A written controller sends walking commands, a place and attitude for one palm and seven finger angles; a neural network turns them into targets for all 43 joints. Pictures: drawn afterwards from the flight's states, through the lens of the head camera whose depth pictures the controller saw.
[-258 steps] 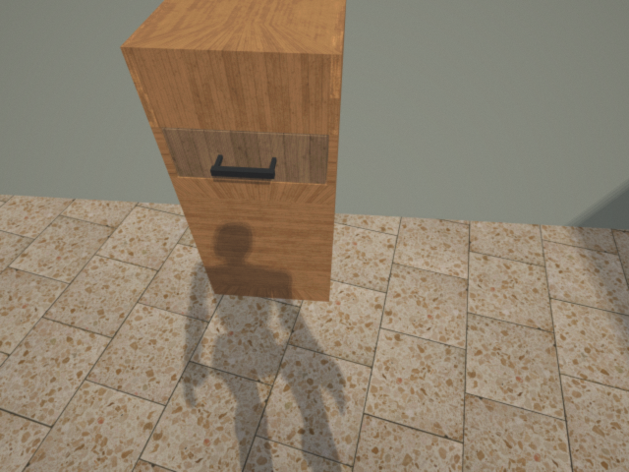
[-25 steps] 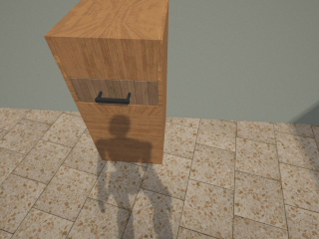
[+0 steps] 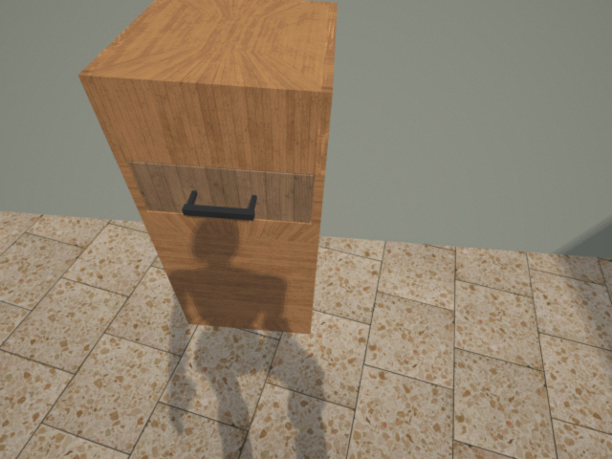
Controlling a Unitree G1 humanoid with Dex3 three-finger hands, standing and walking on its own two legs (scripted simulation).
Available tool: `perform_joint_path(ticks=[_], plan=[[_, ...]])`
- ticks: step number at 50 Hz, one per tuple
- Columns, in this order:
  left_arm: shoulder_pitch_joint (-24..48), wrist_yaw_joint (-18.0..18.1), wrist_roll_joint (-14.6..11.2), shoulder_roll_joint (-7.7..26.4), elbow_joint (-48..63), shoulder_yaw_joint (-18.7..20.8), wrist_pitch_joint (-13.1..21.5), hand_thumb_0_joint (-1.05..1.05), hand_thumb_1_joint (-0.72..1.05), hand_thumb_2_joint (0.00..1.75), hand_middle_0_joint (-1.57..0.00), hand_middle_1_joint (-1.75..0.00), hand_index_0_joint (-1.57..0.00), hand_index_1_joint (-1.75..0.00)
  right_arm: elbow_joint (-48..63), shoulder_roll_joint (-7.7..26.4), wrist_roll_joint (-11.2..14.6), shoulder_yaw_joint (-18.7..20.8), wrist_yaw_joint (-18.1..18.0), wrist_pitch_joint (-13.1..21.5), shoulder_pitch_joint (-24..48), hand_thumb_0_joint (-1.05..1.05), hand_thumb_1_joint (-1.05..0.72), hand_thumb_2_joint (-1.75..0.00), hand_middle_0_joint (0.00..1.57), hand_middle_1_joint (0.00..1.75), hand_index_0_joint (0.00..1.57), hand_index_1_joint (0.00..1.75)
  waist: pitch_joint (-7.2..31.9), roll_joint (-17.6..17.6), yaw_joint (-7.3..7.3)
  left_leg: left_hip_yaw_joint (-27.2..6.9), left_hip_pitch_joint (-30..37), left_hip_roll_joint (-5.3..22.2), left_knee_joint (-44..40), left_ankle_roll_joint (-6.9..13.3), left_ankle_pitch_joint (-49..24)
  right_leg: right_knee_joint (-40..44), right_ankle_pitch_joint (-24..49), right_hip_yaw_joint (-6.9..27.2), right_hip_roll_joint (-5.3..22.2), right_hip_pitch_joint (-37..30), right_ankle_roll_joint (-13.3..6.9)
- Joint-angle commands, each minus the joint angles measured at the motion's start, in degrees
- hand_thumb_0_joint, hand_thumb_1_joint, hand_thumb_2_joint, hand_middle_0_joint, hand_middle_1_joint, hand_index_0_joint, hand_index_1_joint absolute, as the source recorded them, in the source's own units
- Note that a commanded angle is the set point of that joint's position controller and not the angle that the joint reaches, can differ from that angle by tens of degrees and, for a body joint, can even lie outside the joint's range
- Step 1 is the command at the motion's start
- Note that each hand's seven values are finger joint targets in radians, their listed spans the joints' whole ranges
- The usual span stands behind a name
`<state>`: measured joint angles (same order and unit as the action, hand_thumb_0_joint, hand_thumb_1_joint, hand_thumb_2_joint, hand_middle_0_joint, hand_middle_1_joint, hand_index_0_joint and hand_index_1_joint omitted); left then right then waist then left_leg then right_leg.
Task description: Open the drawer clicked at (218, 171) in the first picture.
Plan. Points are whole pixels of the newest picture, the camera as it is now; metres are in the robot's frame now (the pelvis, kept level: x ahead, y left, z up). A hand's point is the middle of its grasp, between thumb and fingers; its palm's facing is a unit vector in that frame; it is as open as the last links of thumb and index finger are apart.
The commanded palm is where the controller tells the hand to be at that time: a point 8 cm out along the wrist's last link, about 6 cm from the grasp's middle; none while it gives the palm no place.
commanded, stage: shuffle to correct the standing spot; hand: left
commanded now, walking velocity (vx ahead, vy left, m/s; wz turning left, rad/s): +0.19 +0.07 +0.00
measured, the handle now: (221, 205) +0.61 +0.23 -0.10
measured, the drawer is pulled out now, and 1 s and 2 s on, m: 0.00 0.00 0.00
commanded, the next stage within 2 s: come to a stop and stand still in 0.54 s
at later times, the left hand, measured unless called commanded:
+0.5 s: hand (205, 449) +0.16 +0.16 -0.15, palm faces +0.10 -0.97 -0.24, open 7.2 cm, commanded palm none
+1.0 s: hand (166, 448) +0.16 +0.22 -0.17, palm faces +0.06 -0.97 -0.22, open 7.4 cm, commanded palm none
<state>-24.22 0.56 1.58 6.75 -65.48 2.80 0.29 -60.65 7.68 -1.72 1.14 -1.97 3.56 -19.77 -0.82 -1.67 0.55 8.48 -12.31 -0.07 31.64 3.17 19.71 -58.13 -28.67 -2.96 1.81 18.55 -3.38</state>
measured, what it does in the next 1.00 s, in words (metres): walks ahead: right foot, then left foot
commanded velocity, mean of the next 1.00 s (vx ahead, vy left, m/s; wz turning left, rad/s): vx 0.00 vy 0.03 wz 0.00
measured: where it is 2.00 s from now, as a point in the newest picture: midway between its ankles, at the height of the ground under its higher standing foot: outside the picture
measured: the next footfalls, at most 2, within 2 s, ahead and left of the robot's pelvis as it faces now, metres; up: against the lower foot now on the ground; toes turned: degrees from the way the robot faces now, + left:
right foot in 0.28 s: +0.18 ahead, -0.12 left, +0.00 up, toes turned -9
left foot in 0.72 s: +0.24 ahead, +0.14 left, +0.00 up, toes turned +7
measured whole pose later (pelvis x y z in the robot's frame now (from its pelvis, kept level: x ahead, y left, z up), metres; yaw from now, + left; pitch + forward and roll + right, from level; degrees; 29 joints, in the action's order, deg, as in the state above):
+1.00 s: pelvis +0.15 +0.03 +0.01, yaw -1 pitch +1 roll +1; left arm -15.1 1.6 1.3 10.5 -58.8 3.7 -2.9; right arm -55.6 6.4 -0.8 1.5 -2.7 0.3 -7.1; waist -3.3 -1.7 1.5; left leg 8.4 -16.8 1.2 25.7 2.5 9.6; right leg -57.6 -27.7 -0.3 1.1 22.1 2.2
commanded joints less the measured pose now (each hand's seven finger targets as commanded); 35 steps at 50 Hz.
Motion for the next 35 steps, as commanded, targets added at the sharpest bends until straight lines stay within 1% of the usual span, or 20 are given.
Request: perform_joint_path(ticks=[1, 2, 4, 9, 11, 12, 13, 14, 15, 16, 17, 18, 19, 21, 24, 28, 31, 32, 34, 35], plan=[[4.96, -0.52, 0.19, 0.97, 6.40, 0.02, 2.04, 0.00, 0.90, 0.90, -0.20, -0.30, -0.20, -0.30, -0.86, 5.48, 0.10, 0.16, -0.47, 1.25, -8.56, 0.00, -0.90, -0.90, 0.20, 0.30, 0.20, 0.30, -5.10, 3.71, -0.86, -16.45, 6.33, 17.97, -18.63, 9.92, -25.79, -8.42, 6.54, 1.31, 4.10, 17.64, 1.31], [4.50, -0.68, 0.10, 0.61, 6.32, -0.01, 1.75, 0.00, 0.90, 0.90, -0.20, -0.30, -0.20, -0.30, -1.08, 5.12, 0.25, 0.18, -0.43, 1.43, -7.64, 0.00, -0.90, -0.90, 0.20, 0.30, 0.20, 0.30, -4.71, 4.96, -0.04, -12.89, 5.93, 16.33, -18.41, 9.26, -28.92, -5.50, 7.58, 0.41, 3.99, 16.22, 1.64], [5.62, -0.79, 0.10, 0.50, 6.89, -0.05, 1.24, 0.00, 0.90, 0.90, -0.20, -0.30, -0.20, -0.30, -1.22, 5.31, 0.25, 0.29, -0.25, 1.41, -7.34, 0.00, -0.90, -0.90, 0.20, 0.30, 0.20, 0.30, -4.55, 6.64, 0.08, -9.30, 4.81, 14.57, -18.56, 8.79, -30.27, 1.13, 8.71, -1.20, 3.81, 13.39, 2.14], [11.14, -0.86, 0.07, 1.03, 9.02, 0.17, 1.55, 0.00, 0.90, 0.90, -0.20, -0.30, -0.20, -0.30, -2.67, 6.00, -0.07, 0.99, 0.23, 0.22, -8.36, 0.00, -0.90, -0.90, 0.20, 0.30, 0.20, 0.30, -5.29, 8.47, -1.06, -8.15, 4.68, 14.33, -16.12, 8.15, -27.26, 15.01, 10.22, -4.25, 1.87, 7.38, 1.58], [9.22, -0.84, 0.21, 1.84, 8.63, 0.50, 1.82, 0.00, 0.90, 0.90, -0.20, -0.30, -0.20, -0.30, -2.76, 6.20, 0.03, 1.15, 0.34, -0.26, -7.56, 0.00, -0.90, -0.90, 0.20, 0.30, 0.20, 0.30, -4.89, 6.35, 0.48, -7.42, 1.77, 13.45, -12.55, 6.65, -24.12, 20.93, 13.96, -5.53, 0.60, 0.15, 1.39], [5.37, -0.75, 0.28, 3.12, 7.72, 0.87, 2.14, 0.00, 0.90, 0.90, -0.20, -0.30, -0.20, -0.30, -2.79, 6.22, 0.29, 1.21, 0.54, -0.38, -6.96, 0.00, -0.90, -0.90, 0.20, 0.30, 0.20, 0.30, -3.02, 3.48, 2.60, -6.31, 0.17, 11.98, -8.19, 5.38, -22.86, 25.30, 16.92, -6.03, 0.04, -6.03, 1.26], [-0.13, -0.44, 0.52, 5.64, 6.30, 1.45, 2.74, 0.00, 0.90, 0.90, -0.20, -0.30, -0.20, -0.30, -2.80, 5.41, 0.78, 1.08, 0.77, -0.15, -7.08, 0.00, -0.90, -0.90, 0.20, 0.30, 0.20, 0.30, -0.12, -0.51, 5.15, -4.12, -2.97, 9.18, 0.09, 3.35, -19.50, 28.57, 19.09, -2.24, 2.81, -14.89, 0.68], [-6.39, 0.18, 0.79, 10.77, 4.79, 2.64, 3.42, 0.00, 0.90, 0.90, -0.20, -0.30, -0.20, -0.30, -1.92, 2.98, 1.37, 0.94, 1.08, 0.14, -9.40, 0.00, -0.90, -0.90, 0.20, 0.30, 0.20, 0.30, 5.75, -13.32, 6.63, -0.46, -13.44, 3.00, 14.83, 0.58, -4.28, 32.61, 23.39, 15.24, 16.25, -27.12, -3.83], [-9.88, 0.43, -0.41, 15.13, 4.55, 3.12, 2.98, 0.00, 0.90, 0.90, -0.20, -0.30, -0.20, -0.30, 0.04, 3.54, 1.07, 0.74, 1.20, -0.38, -8.41, 0.00, -0.90, -0.90, 0.20, 0.30, 0.20, 0.30, 7.60, -17.55, 6.48, -1.83, -20.29, -0.92, 30.05, -1.22, 16.73, 40.31, 30.95, 29.18, 25.86, -29.22, -9.31], [-5.37, 0.60, -0.62, 14.52, 5.34, 3.22, 2.86, 0.00, 0.90, 0.90, -0.20, -0.30, -0.20, -0.30, 0.10, 4.07, 0.75, 1.24, 1.05, -1.23, -5.84, 0.00, -0.90, -0.90, 0.20, 0.30, 0.20, 0.30, 5.57, -15.29, 5.51, -7.60, -20.61, 1.71, 37.04, -1.60, 14.18, 42.14, 26.69, 29.33, 25.77, -22.06, -9.97], [-0.10, 1.01, -0.60, 11.75, 6.66, 2.84, 2.55, 0.00, 0.90, 0.90, -0.20, -0.30, -0.20, -0.30, 0.56, 3.92, 0.61, 1.56, 1.11, -1.89, -3.26, 0.00, -0.90, -0.90, 0.20, 0.30, 0.20, 0.30, -0.06, -10.10, 3.83, -8.50, -21.85, 3.79, 39.50, -1.87, 10.08, 44.05, 20.75, 26.09, 24.92, -14.96, -9.74], [3.51, 1.22, -0.51, 9.54, 7.86, 2.20, 2.55, 0.00, 0.90, 0.90, -0.20, -0.30, -0.20, -0.30, 0.17, 3.38, 0.43, 1.38, 1.49, -2.44, -1.22, 0.00, -0.90, -0.90, 0.20, 0.30, 0.20, 0.30, -3.67, -4.55, 2.48, -9.30, -20.54, 5.47, 38.58, -2.27, 5.17, 44.70, 20.54, 19.08, 22.03, -7.30, -8.25], [5.55, 1.26, -0.33, 8.28, 8.43, 1.78, 2.84, 0.00, 0.90, 0.90, -0.20, -0.30, -0.20, -0.30, -0.17, 2.33, 0.32, 1.15, 1.78, -2.94, -2.07, 0.00, -0.90, -0.90, 0.20, 0.30, 0.20, 0.30, -3.36, -3.82, 0.89, -8.57, -17.95, 5.69, 35.71, -2.99, 1.93, 45.22, 24.61, 12.96, 19.55, -4.07, -6.81], [7.02, 1.30, -0.03, 7.66, 8.56, 1.89, 2.97, 0.00, 0.90, 0.90, -0.20, -0.30, -0.20, -0.30, -0.90, 1.50, 0.28, 0.90, 1.80, -3.87, -4.20, 0.00, -0.90, -0.90, 0.20, 0.30, 0.20, 0.30, -1.65, -5.79, -0.73, -6.82, -14.11, 5.32, 29.81, -4.34, -0.26, 44.65, 30.91, 6.06, 17.06, -2.30, -5.86], [5.96, 1.19, -0.01, 9.64, 8.30, 2.33, 2.55, 0.00, 0.90, 0.90, -0.20, -0.30, -0.20, -0.30, 0.32, 1.43, 0.42, 0.75, 2.02, -4.39, -2.06, 0.00, -0.90, -0.90, 0.20, 0.30, 0.20, 0.30, -0.42, -3.27, 0.06, -4.99, -12.93, 3.92, 21.72, -5.18, -1.88, 43.45, 35.59, 4.31, 16.04, -4.05, -6.24], [5.08, 1.21, 0.12, 12.32, 8.15, 3.01, 1.59, 0.00, 0.90, 0.90, -0.20, -0.30, -0.20, -0.30, 4.04, 3.41, 0.75, 1.00, 2.13, -4.60, 3.67, 0.00, -0.90, -0.90, 0.20, 0.30, 0.20, 0.30, -0.50, -4.92, 1.69, -4.10, -12.75, 2.87, 12.84, -5.73, -1.80, 41.02, 36.34, 4.77, 17.06, -7.12, -6.56], [5.12, 1.54, 0.25, 13.67, 8.37, 3.52, 0.78, 0.00, 0.90, 0.90, -0.20, -0.30, -0.20, -0.30, 6.34, 4.89, 0.97, 1.55, 2.03, -4.65, 6.34, 0.00, -0.90, -0.90, 0.20, 0.30, 0.20, 0.30, -0.62, -6.64, 2.05, -3.79, -10.03, 2.18, 7.21, -5.49, -2.06, 37.44, 37.86, 5.25, 17.98, -7.05, -6.20], [5.60, 1.65, 0.42, 14.06, 8.52, 3.62, 0.46, 0.00, 0.90, 0.90, -0.20, -0.30, -0.20, -0.30, 6.62, 5.01, 1.03, 1.73, 1.93, -4.60, 5.44, 0.00, -0.90, -0.90, 0.20, 0.30, 0.20, 0.30, -0.29, -6.65, 1.27, -3.25, -7.03, 1.77, 3.68, -5.49, -3.36, 35.23, 37.50, 5.15, 18.00, -5.80, -5.58], [6.44, 1.66, 0.23, 12.14, 8.96, 3.07, -0.22, 0.00, 0.90, 0.90, -0.20, -0.30, -0.20, -0.30, 5.56, 5.62, 0.87, 1.89, 1.58, -3.93, 1.49, 0.00, -0.90, -0.90, 0.20, 0.30, 0.20, 0.30, 1.27, -4.96, -0.84, -2.52, 3.09, 2.27, -5.81, -4.56, -12.38, 29.12, 30.45, 2.18, 13.23, -1.79, -2.53], [4.73, 1.47, 0.03, 9.29, 9.40, 2.23, -0.63, 0.00, 0.90, 0.90, -0.20, -0.30, -0.20, -0.30, 5.65, 8.79, 0.50, 2.45, 1.28, -3.30, 0.06, 0.00, -0.90, -0.90, 0.20, 0.30, 0.20, 0.30, 4.13, 3.88, -0.83, -8.71, 8.66, 9.21, -6.93, -1.76, -26.34, 22.52, 19.11, -1.24, 8.05, 1.77, 0.41]])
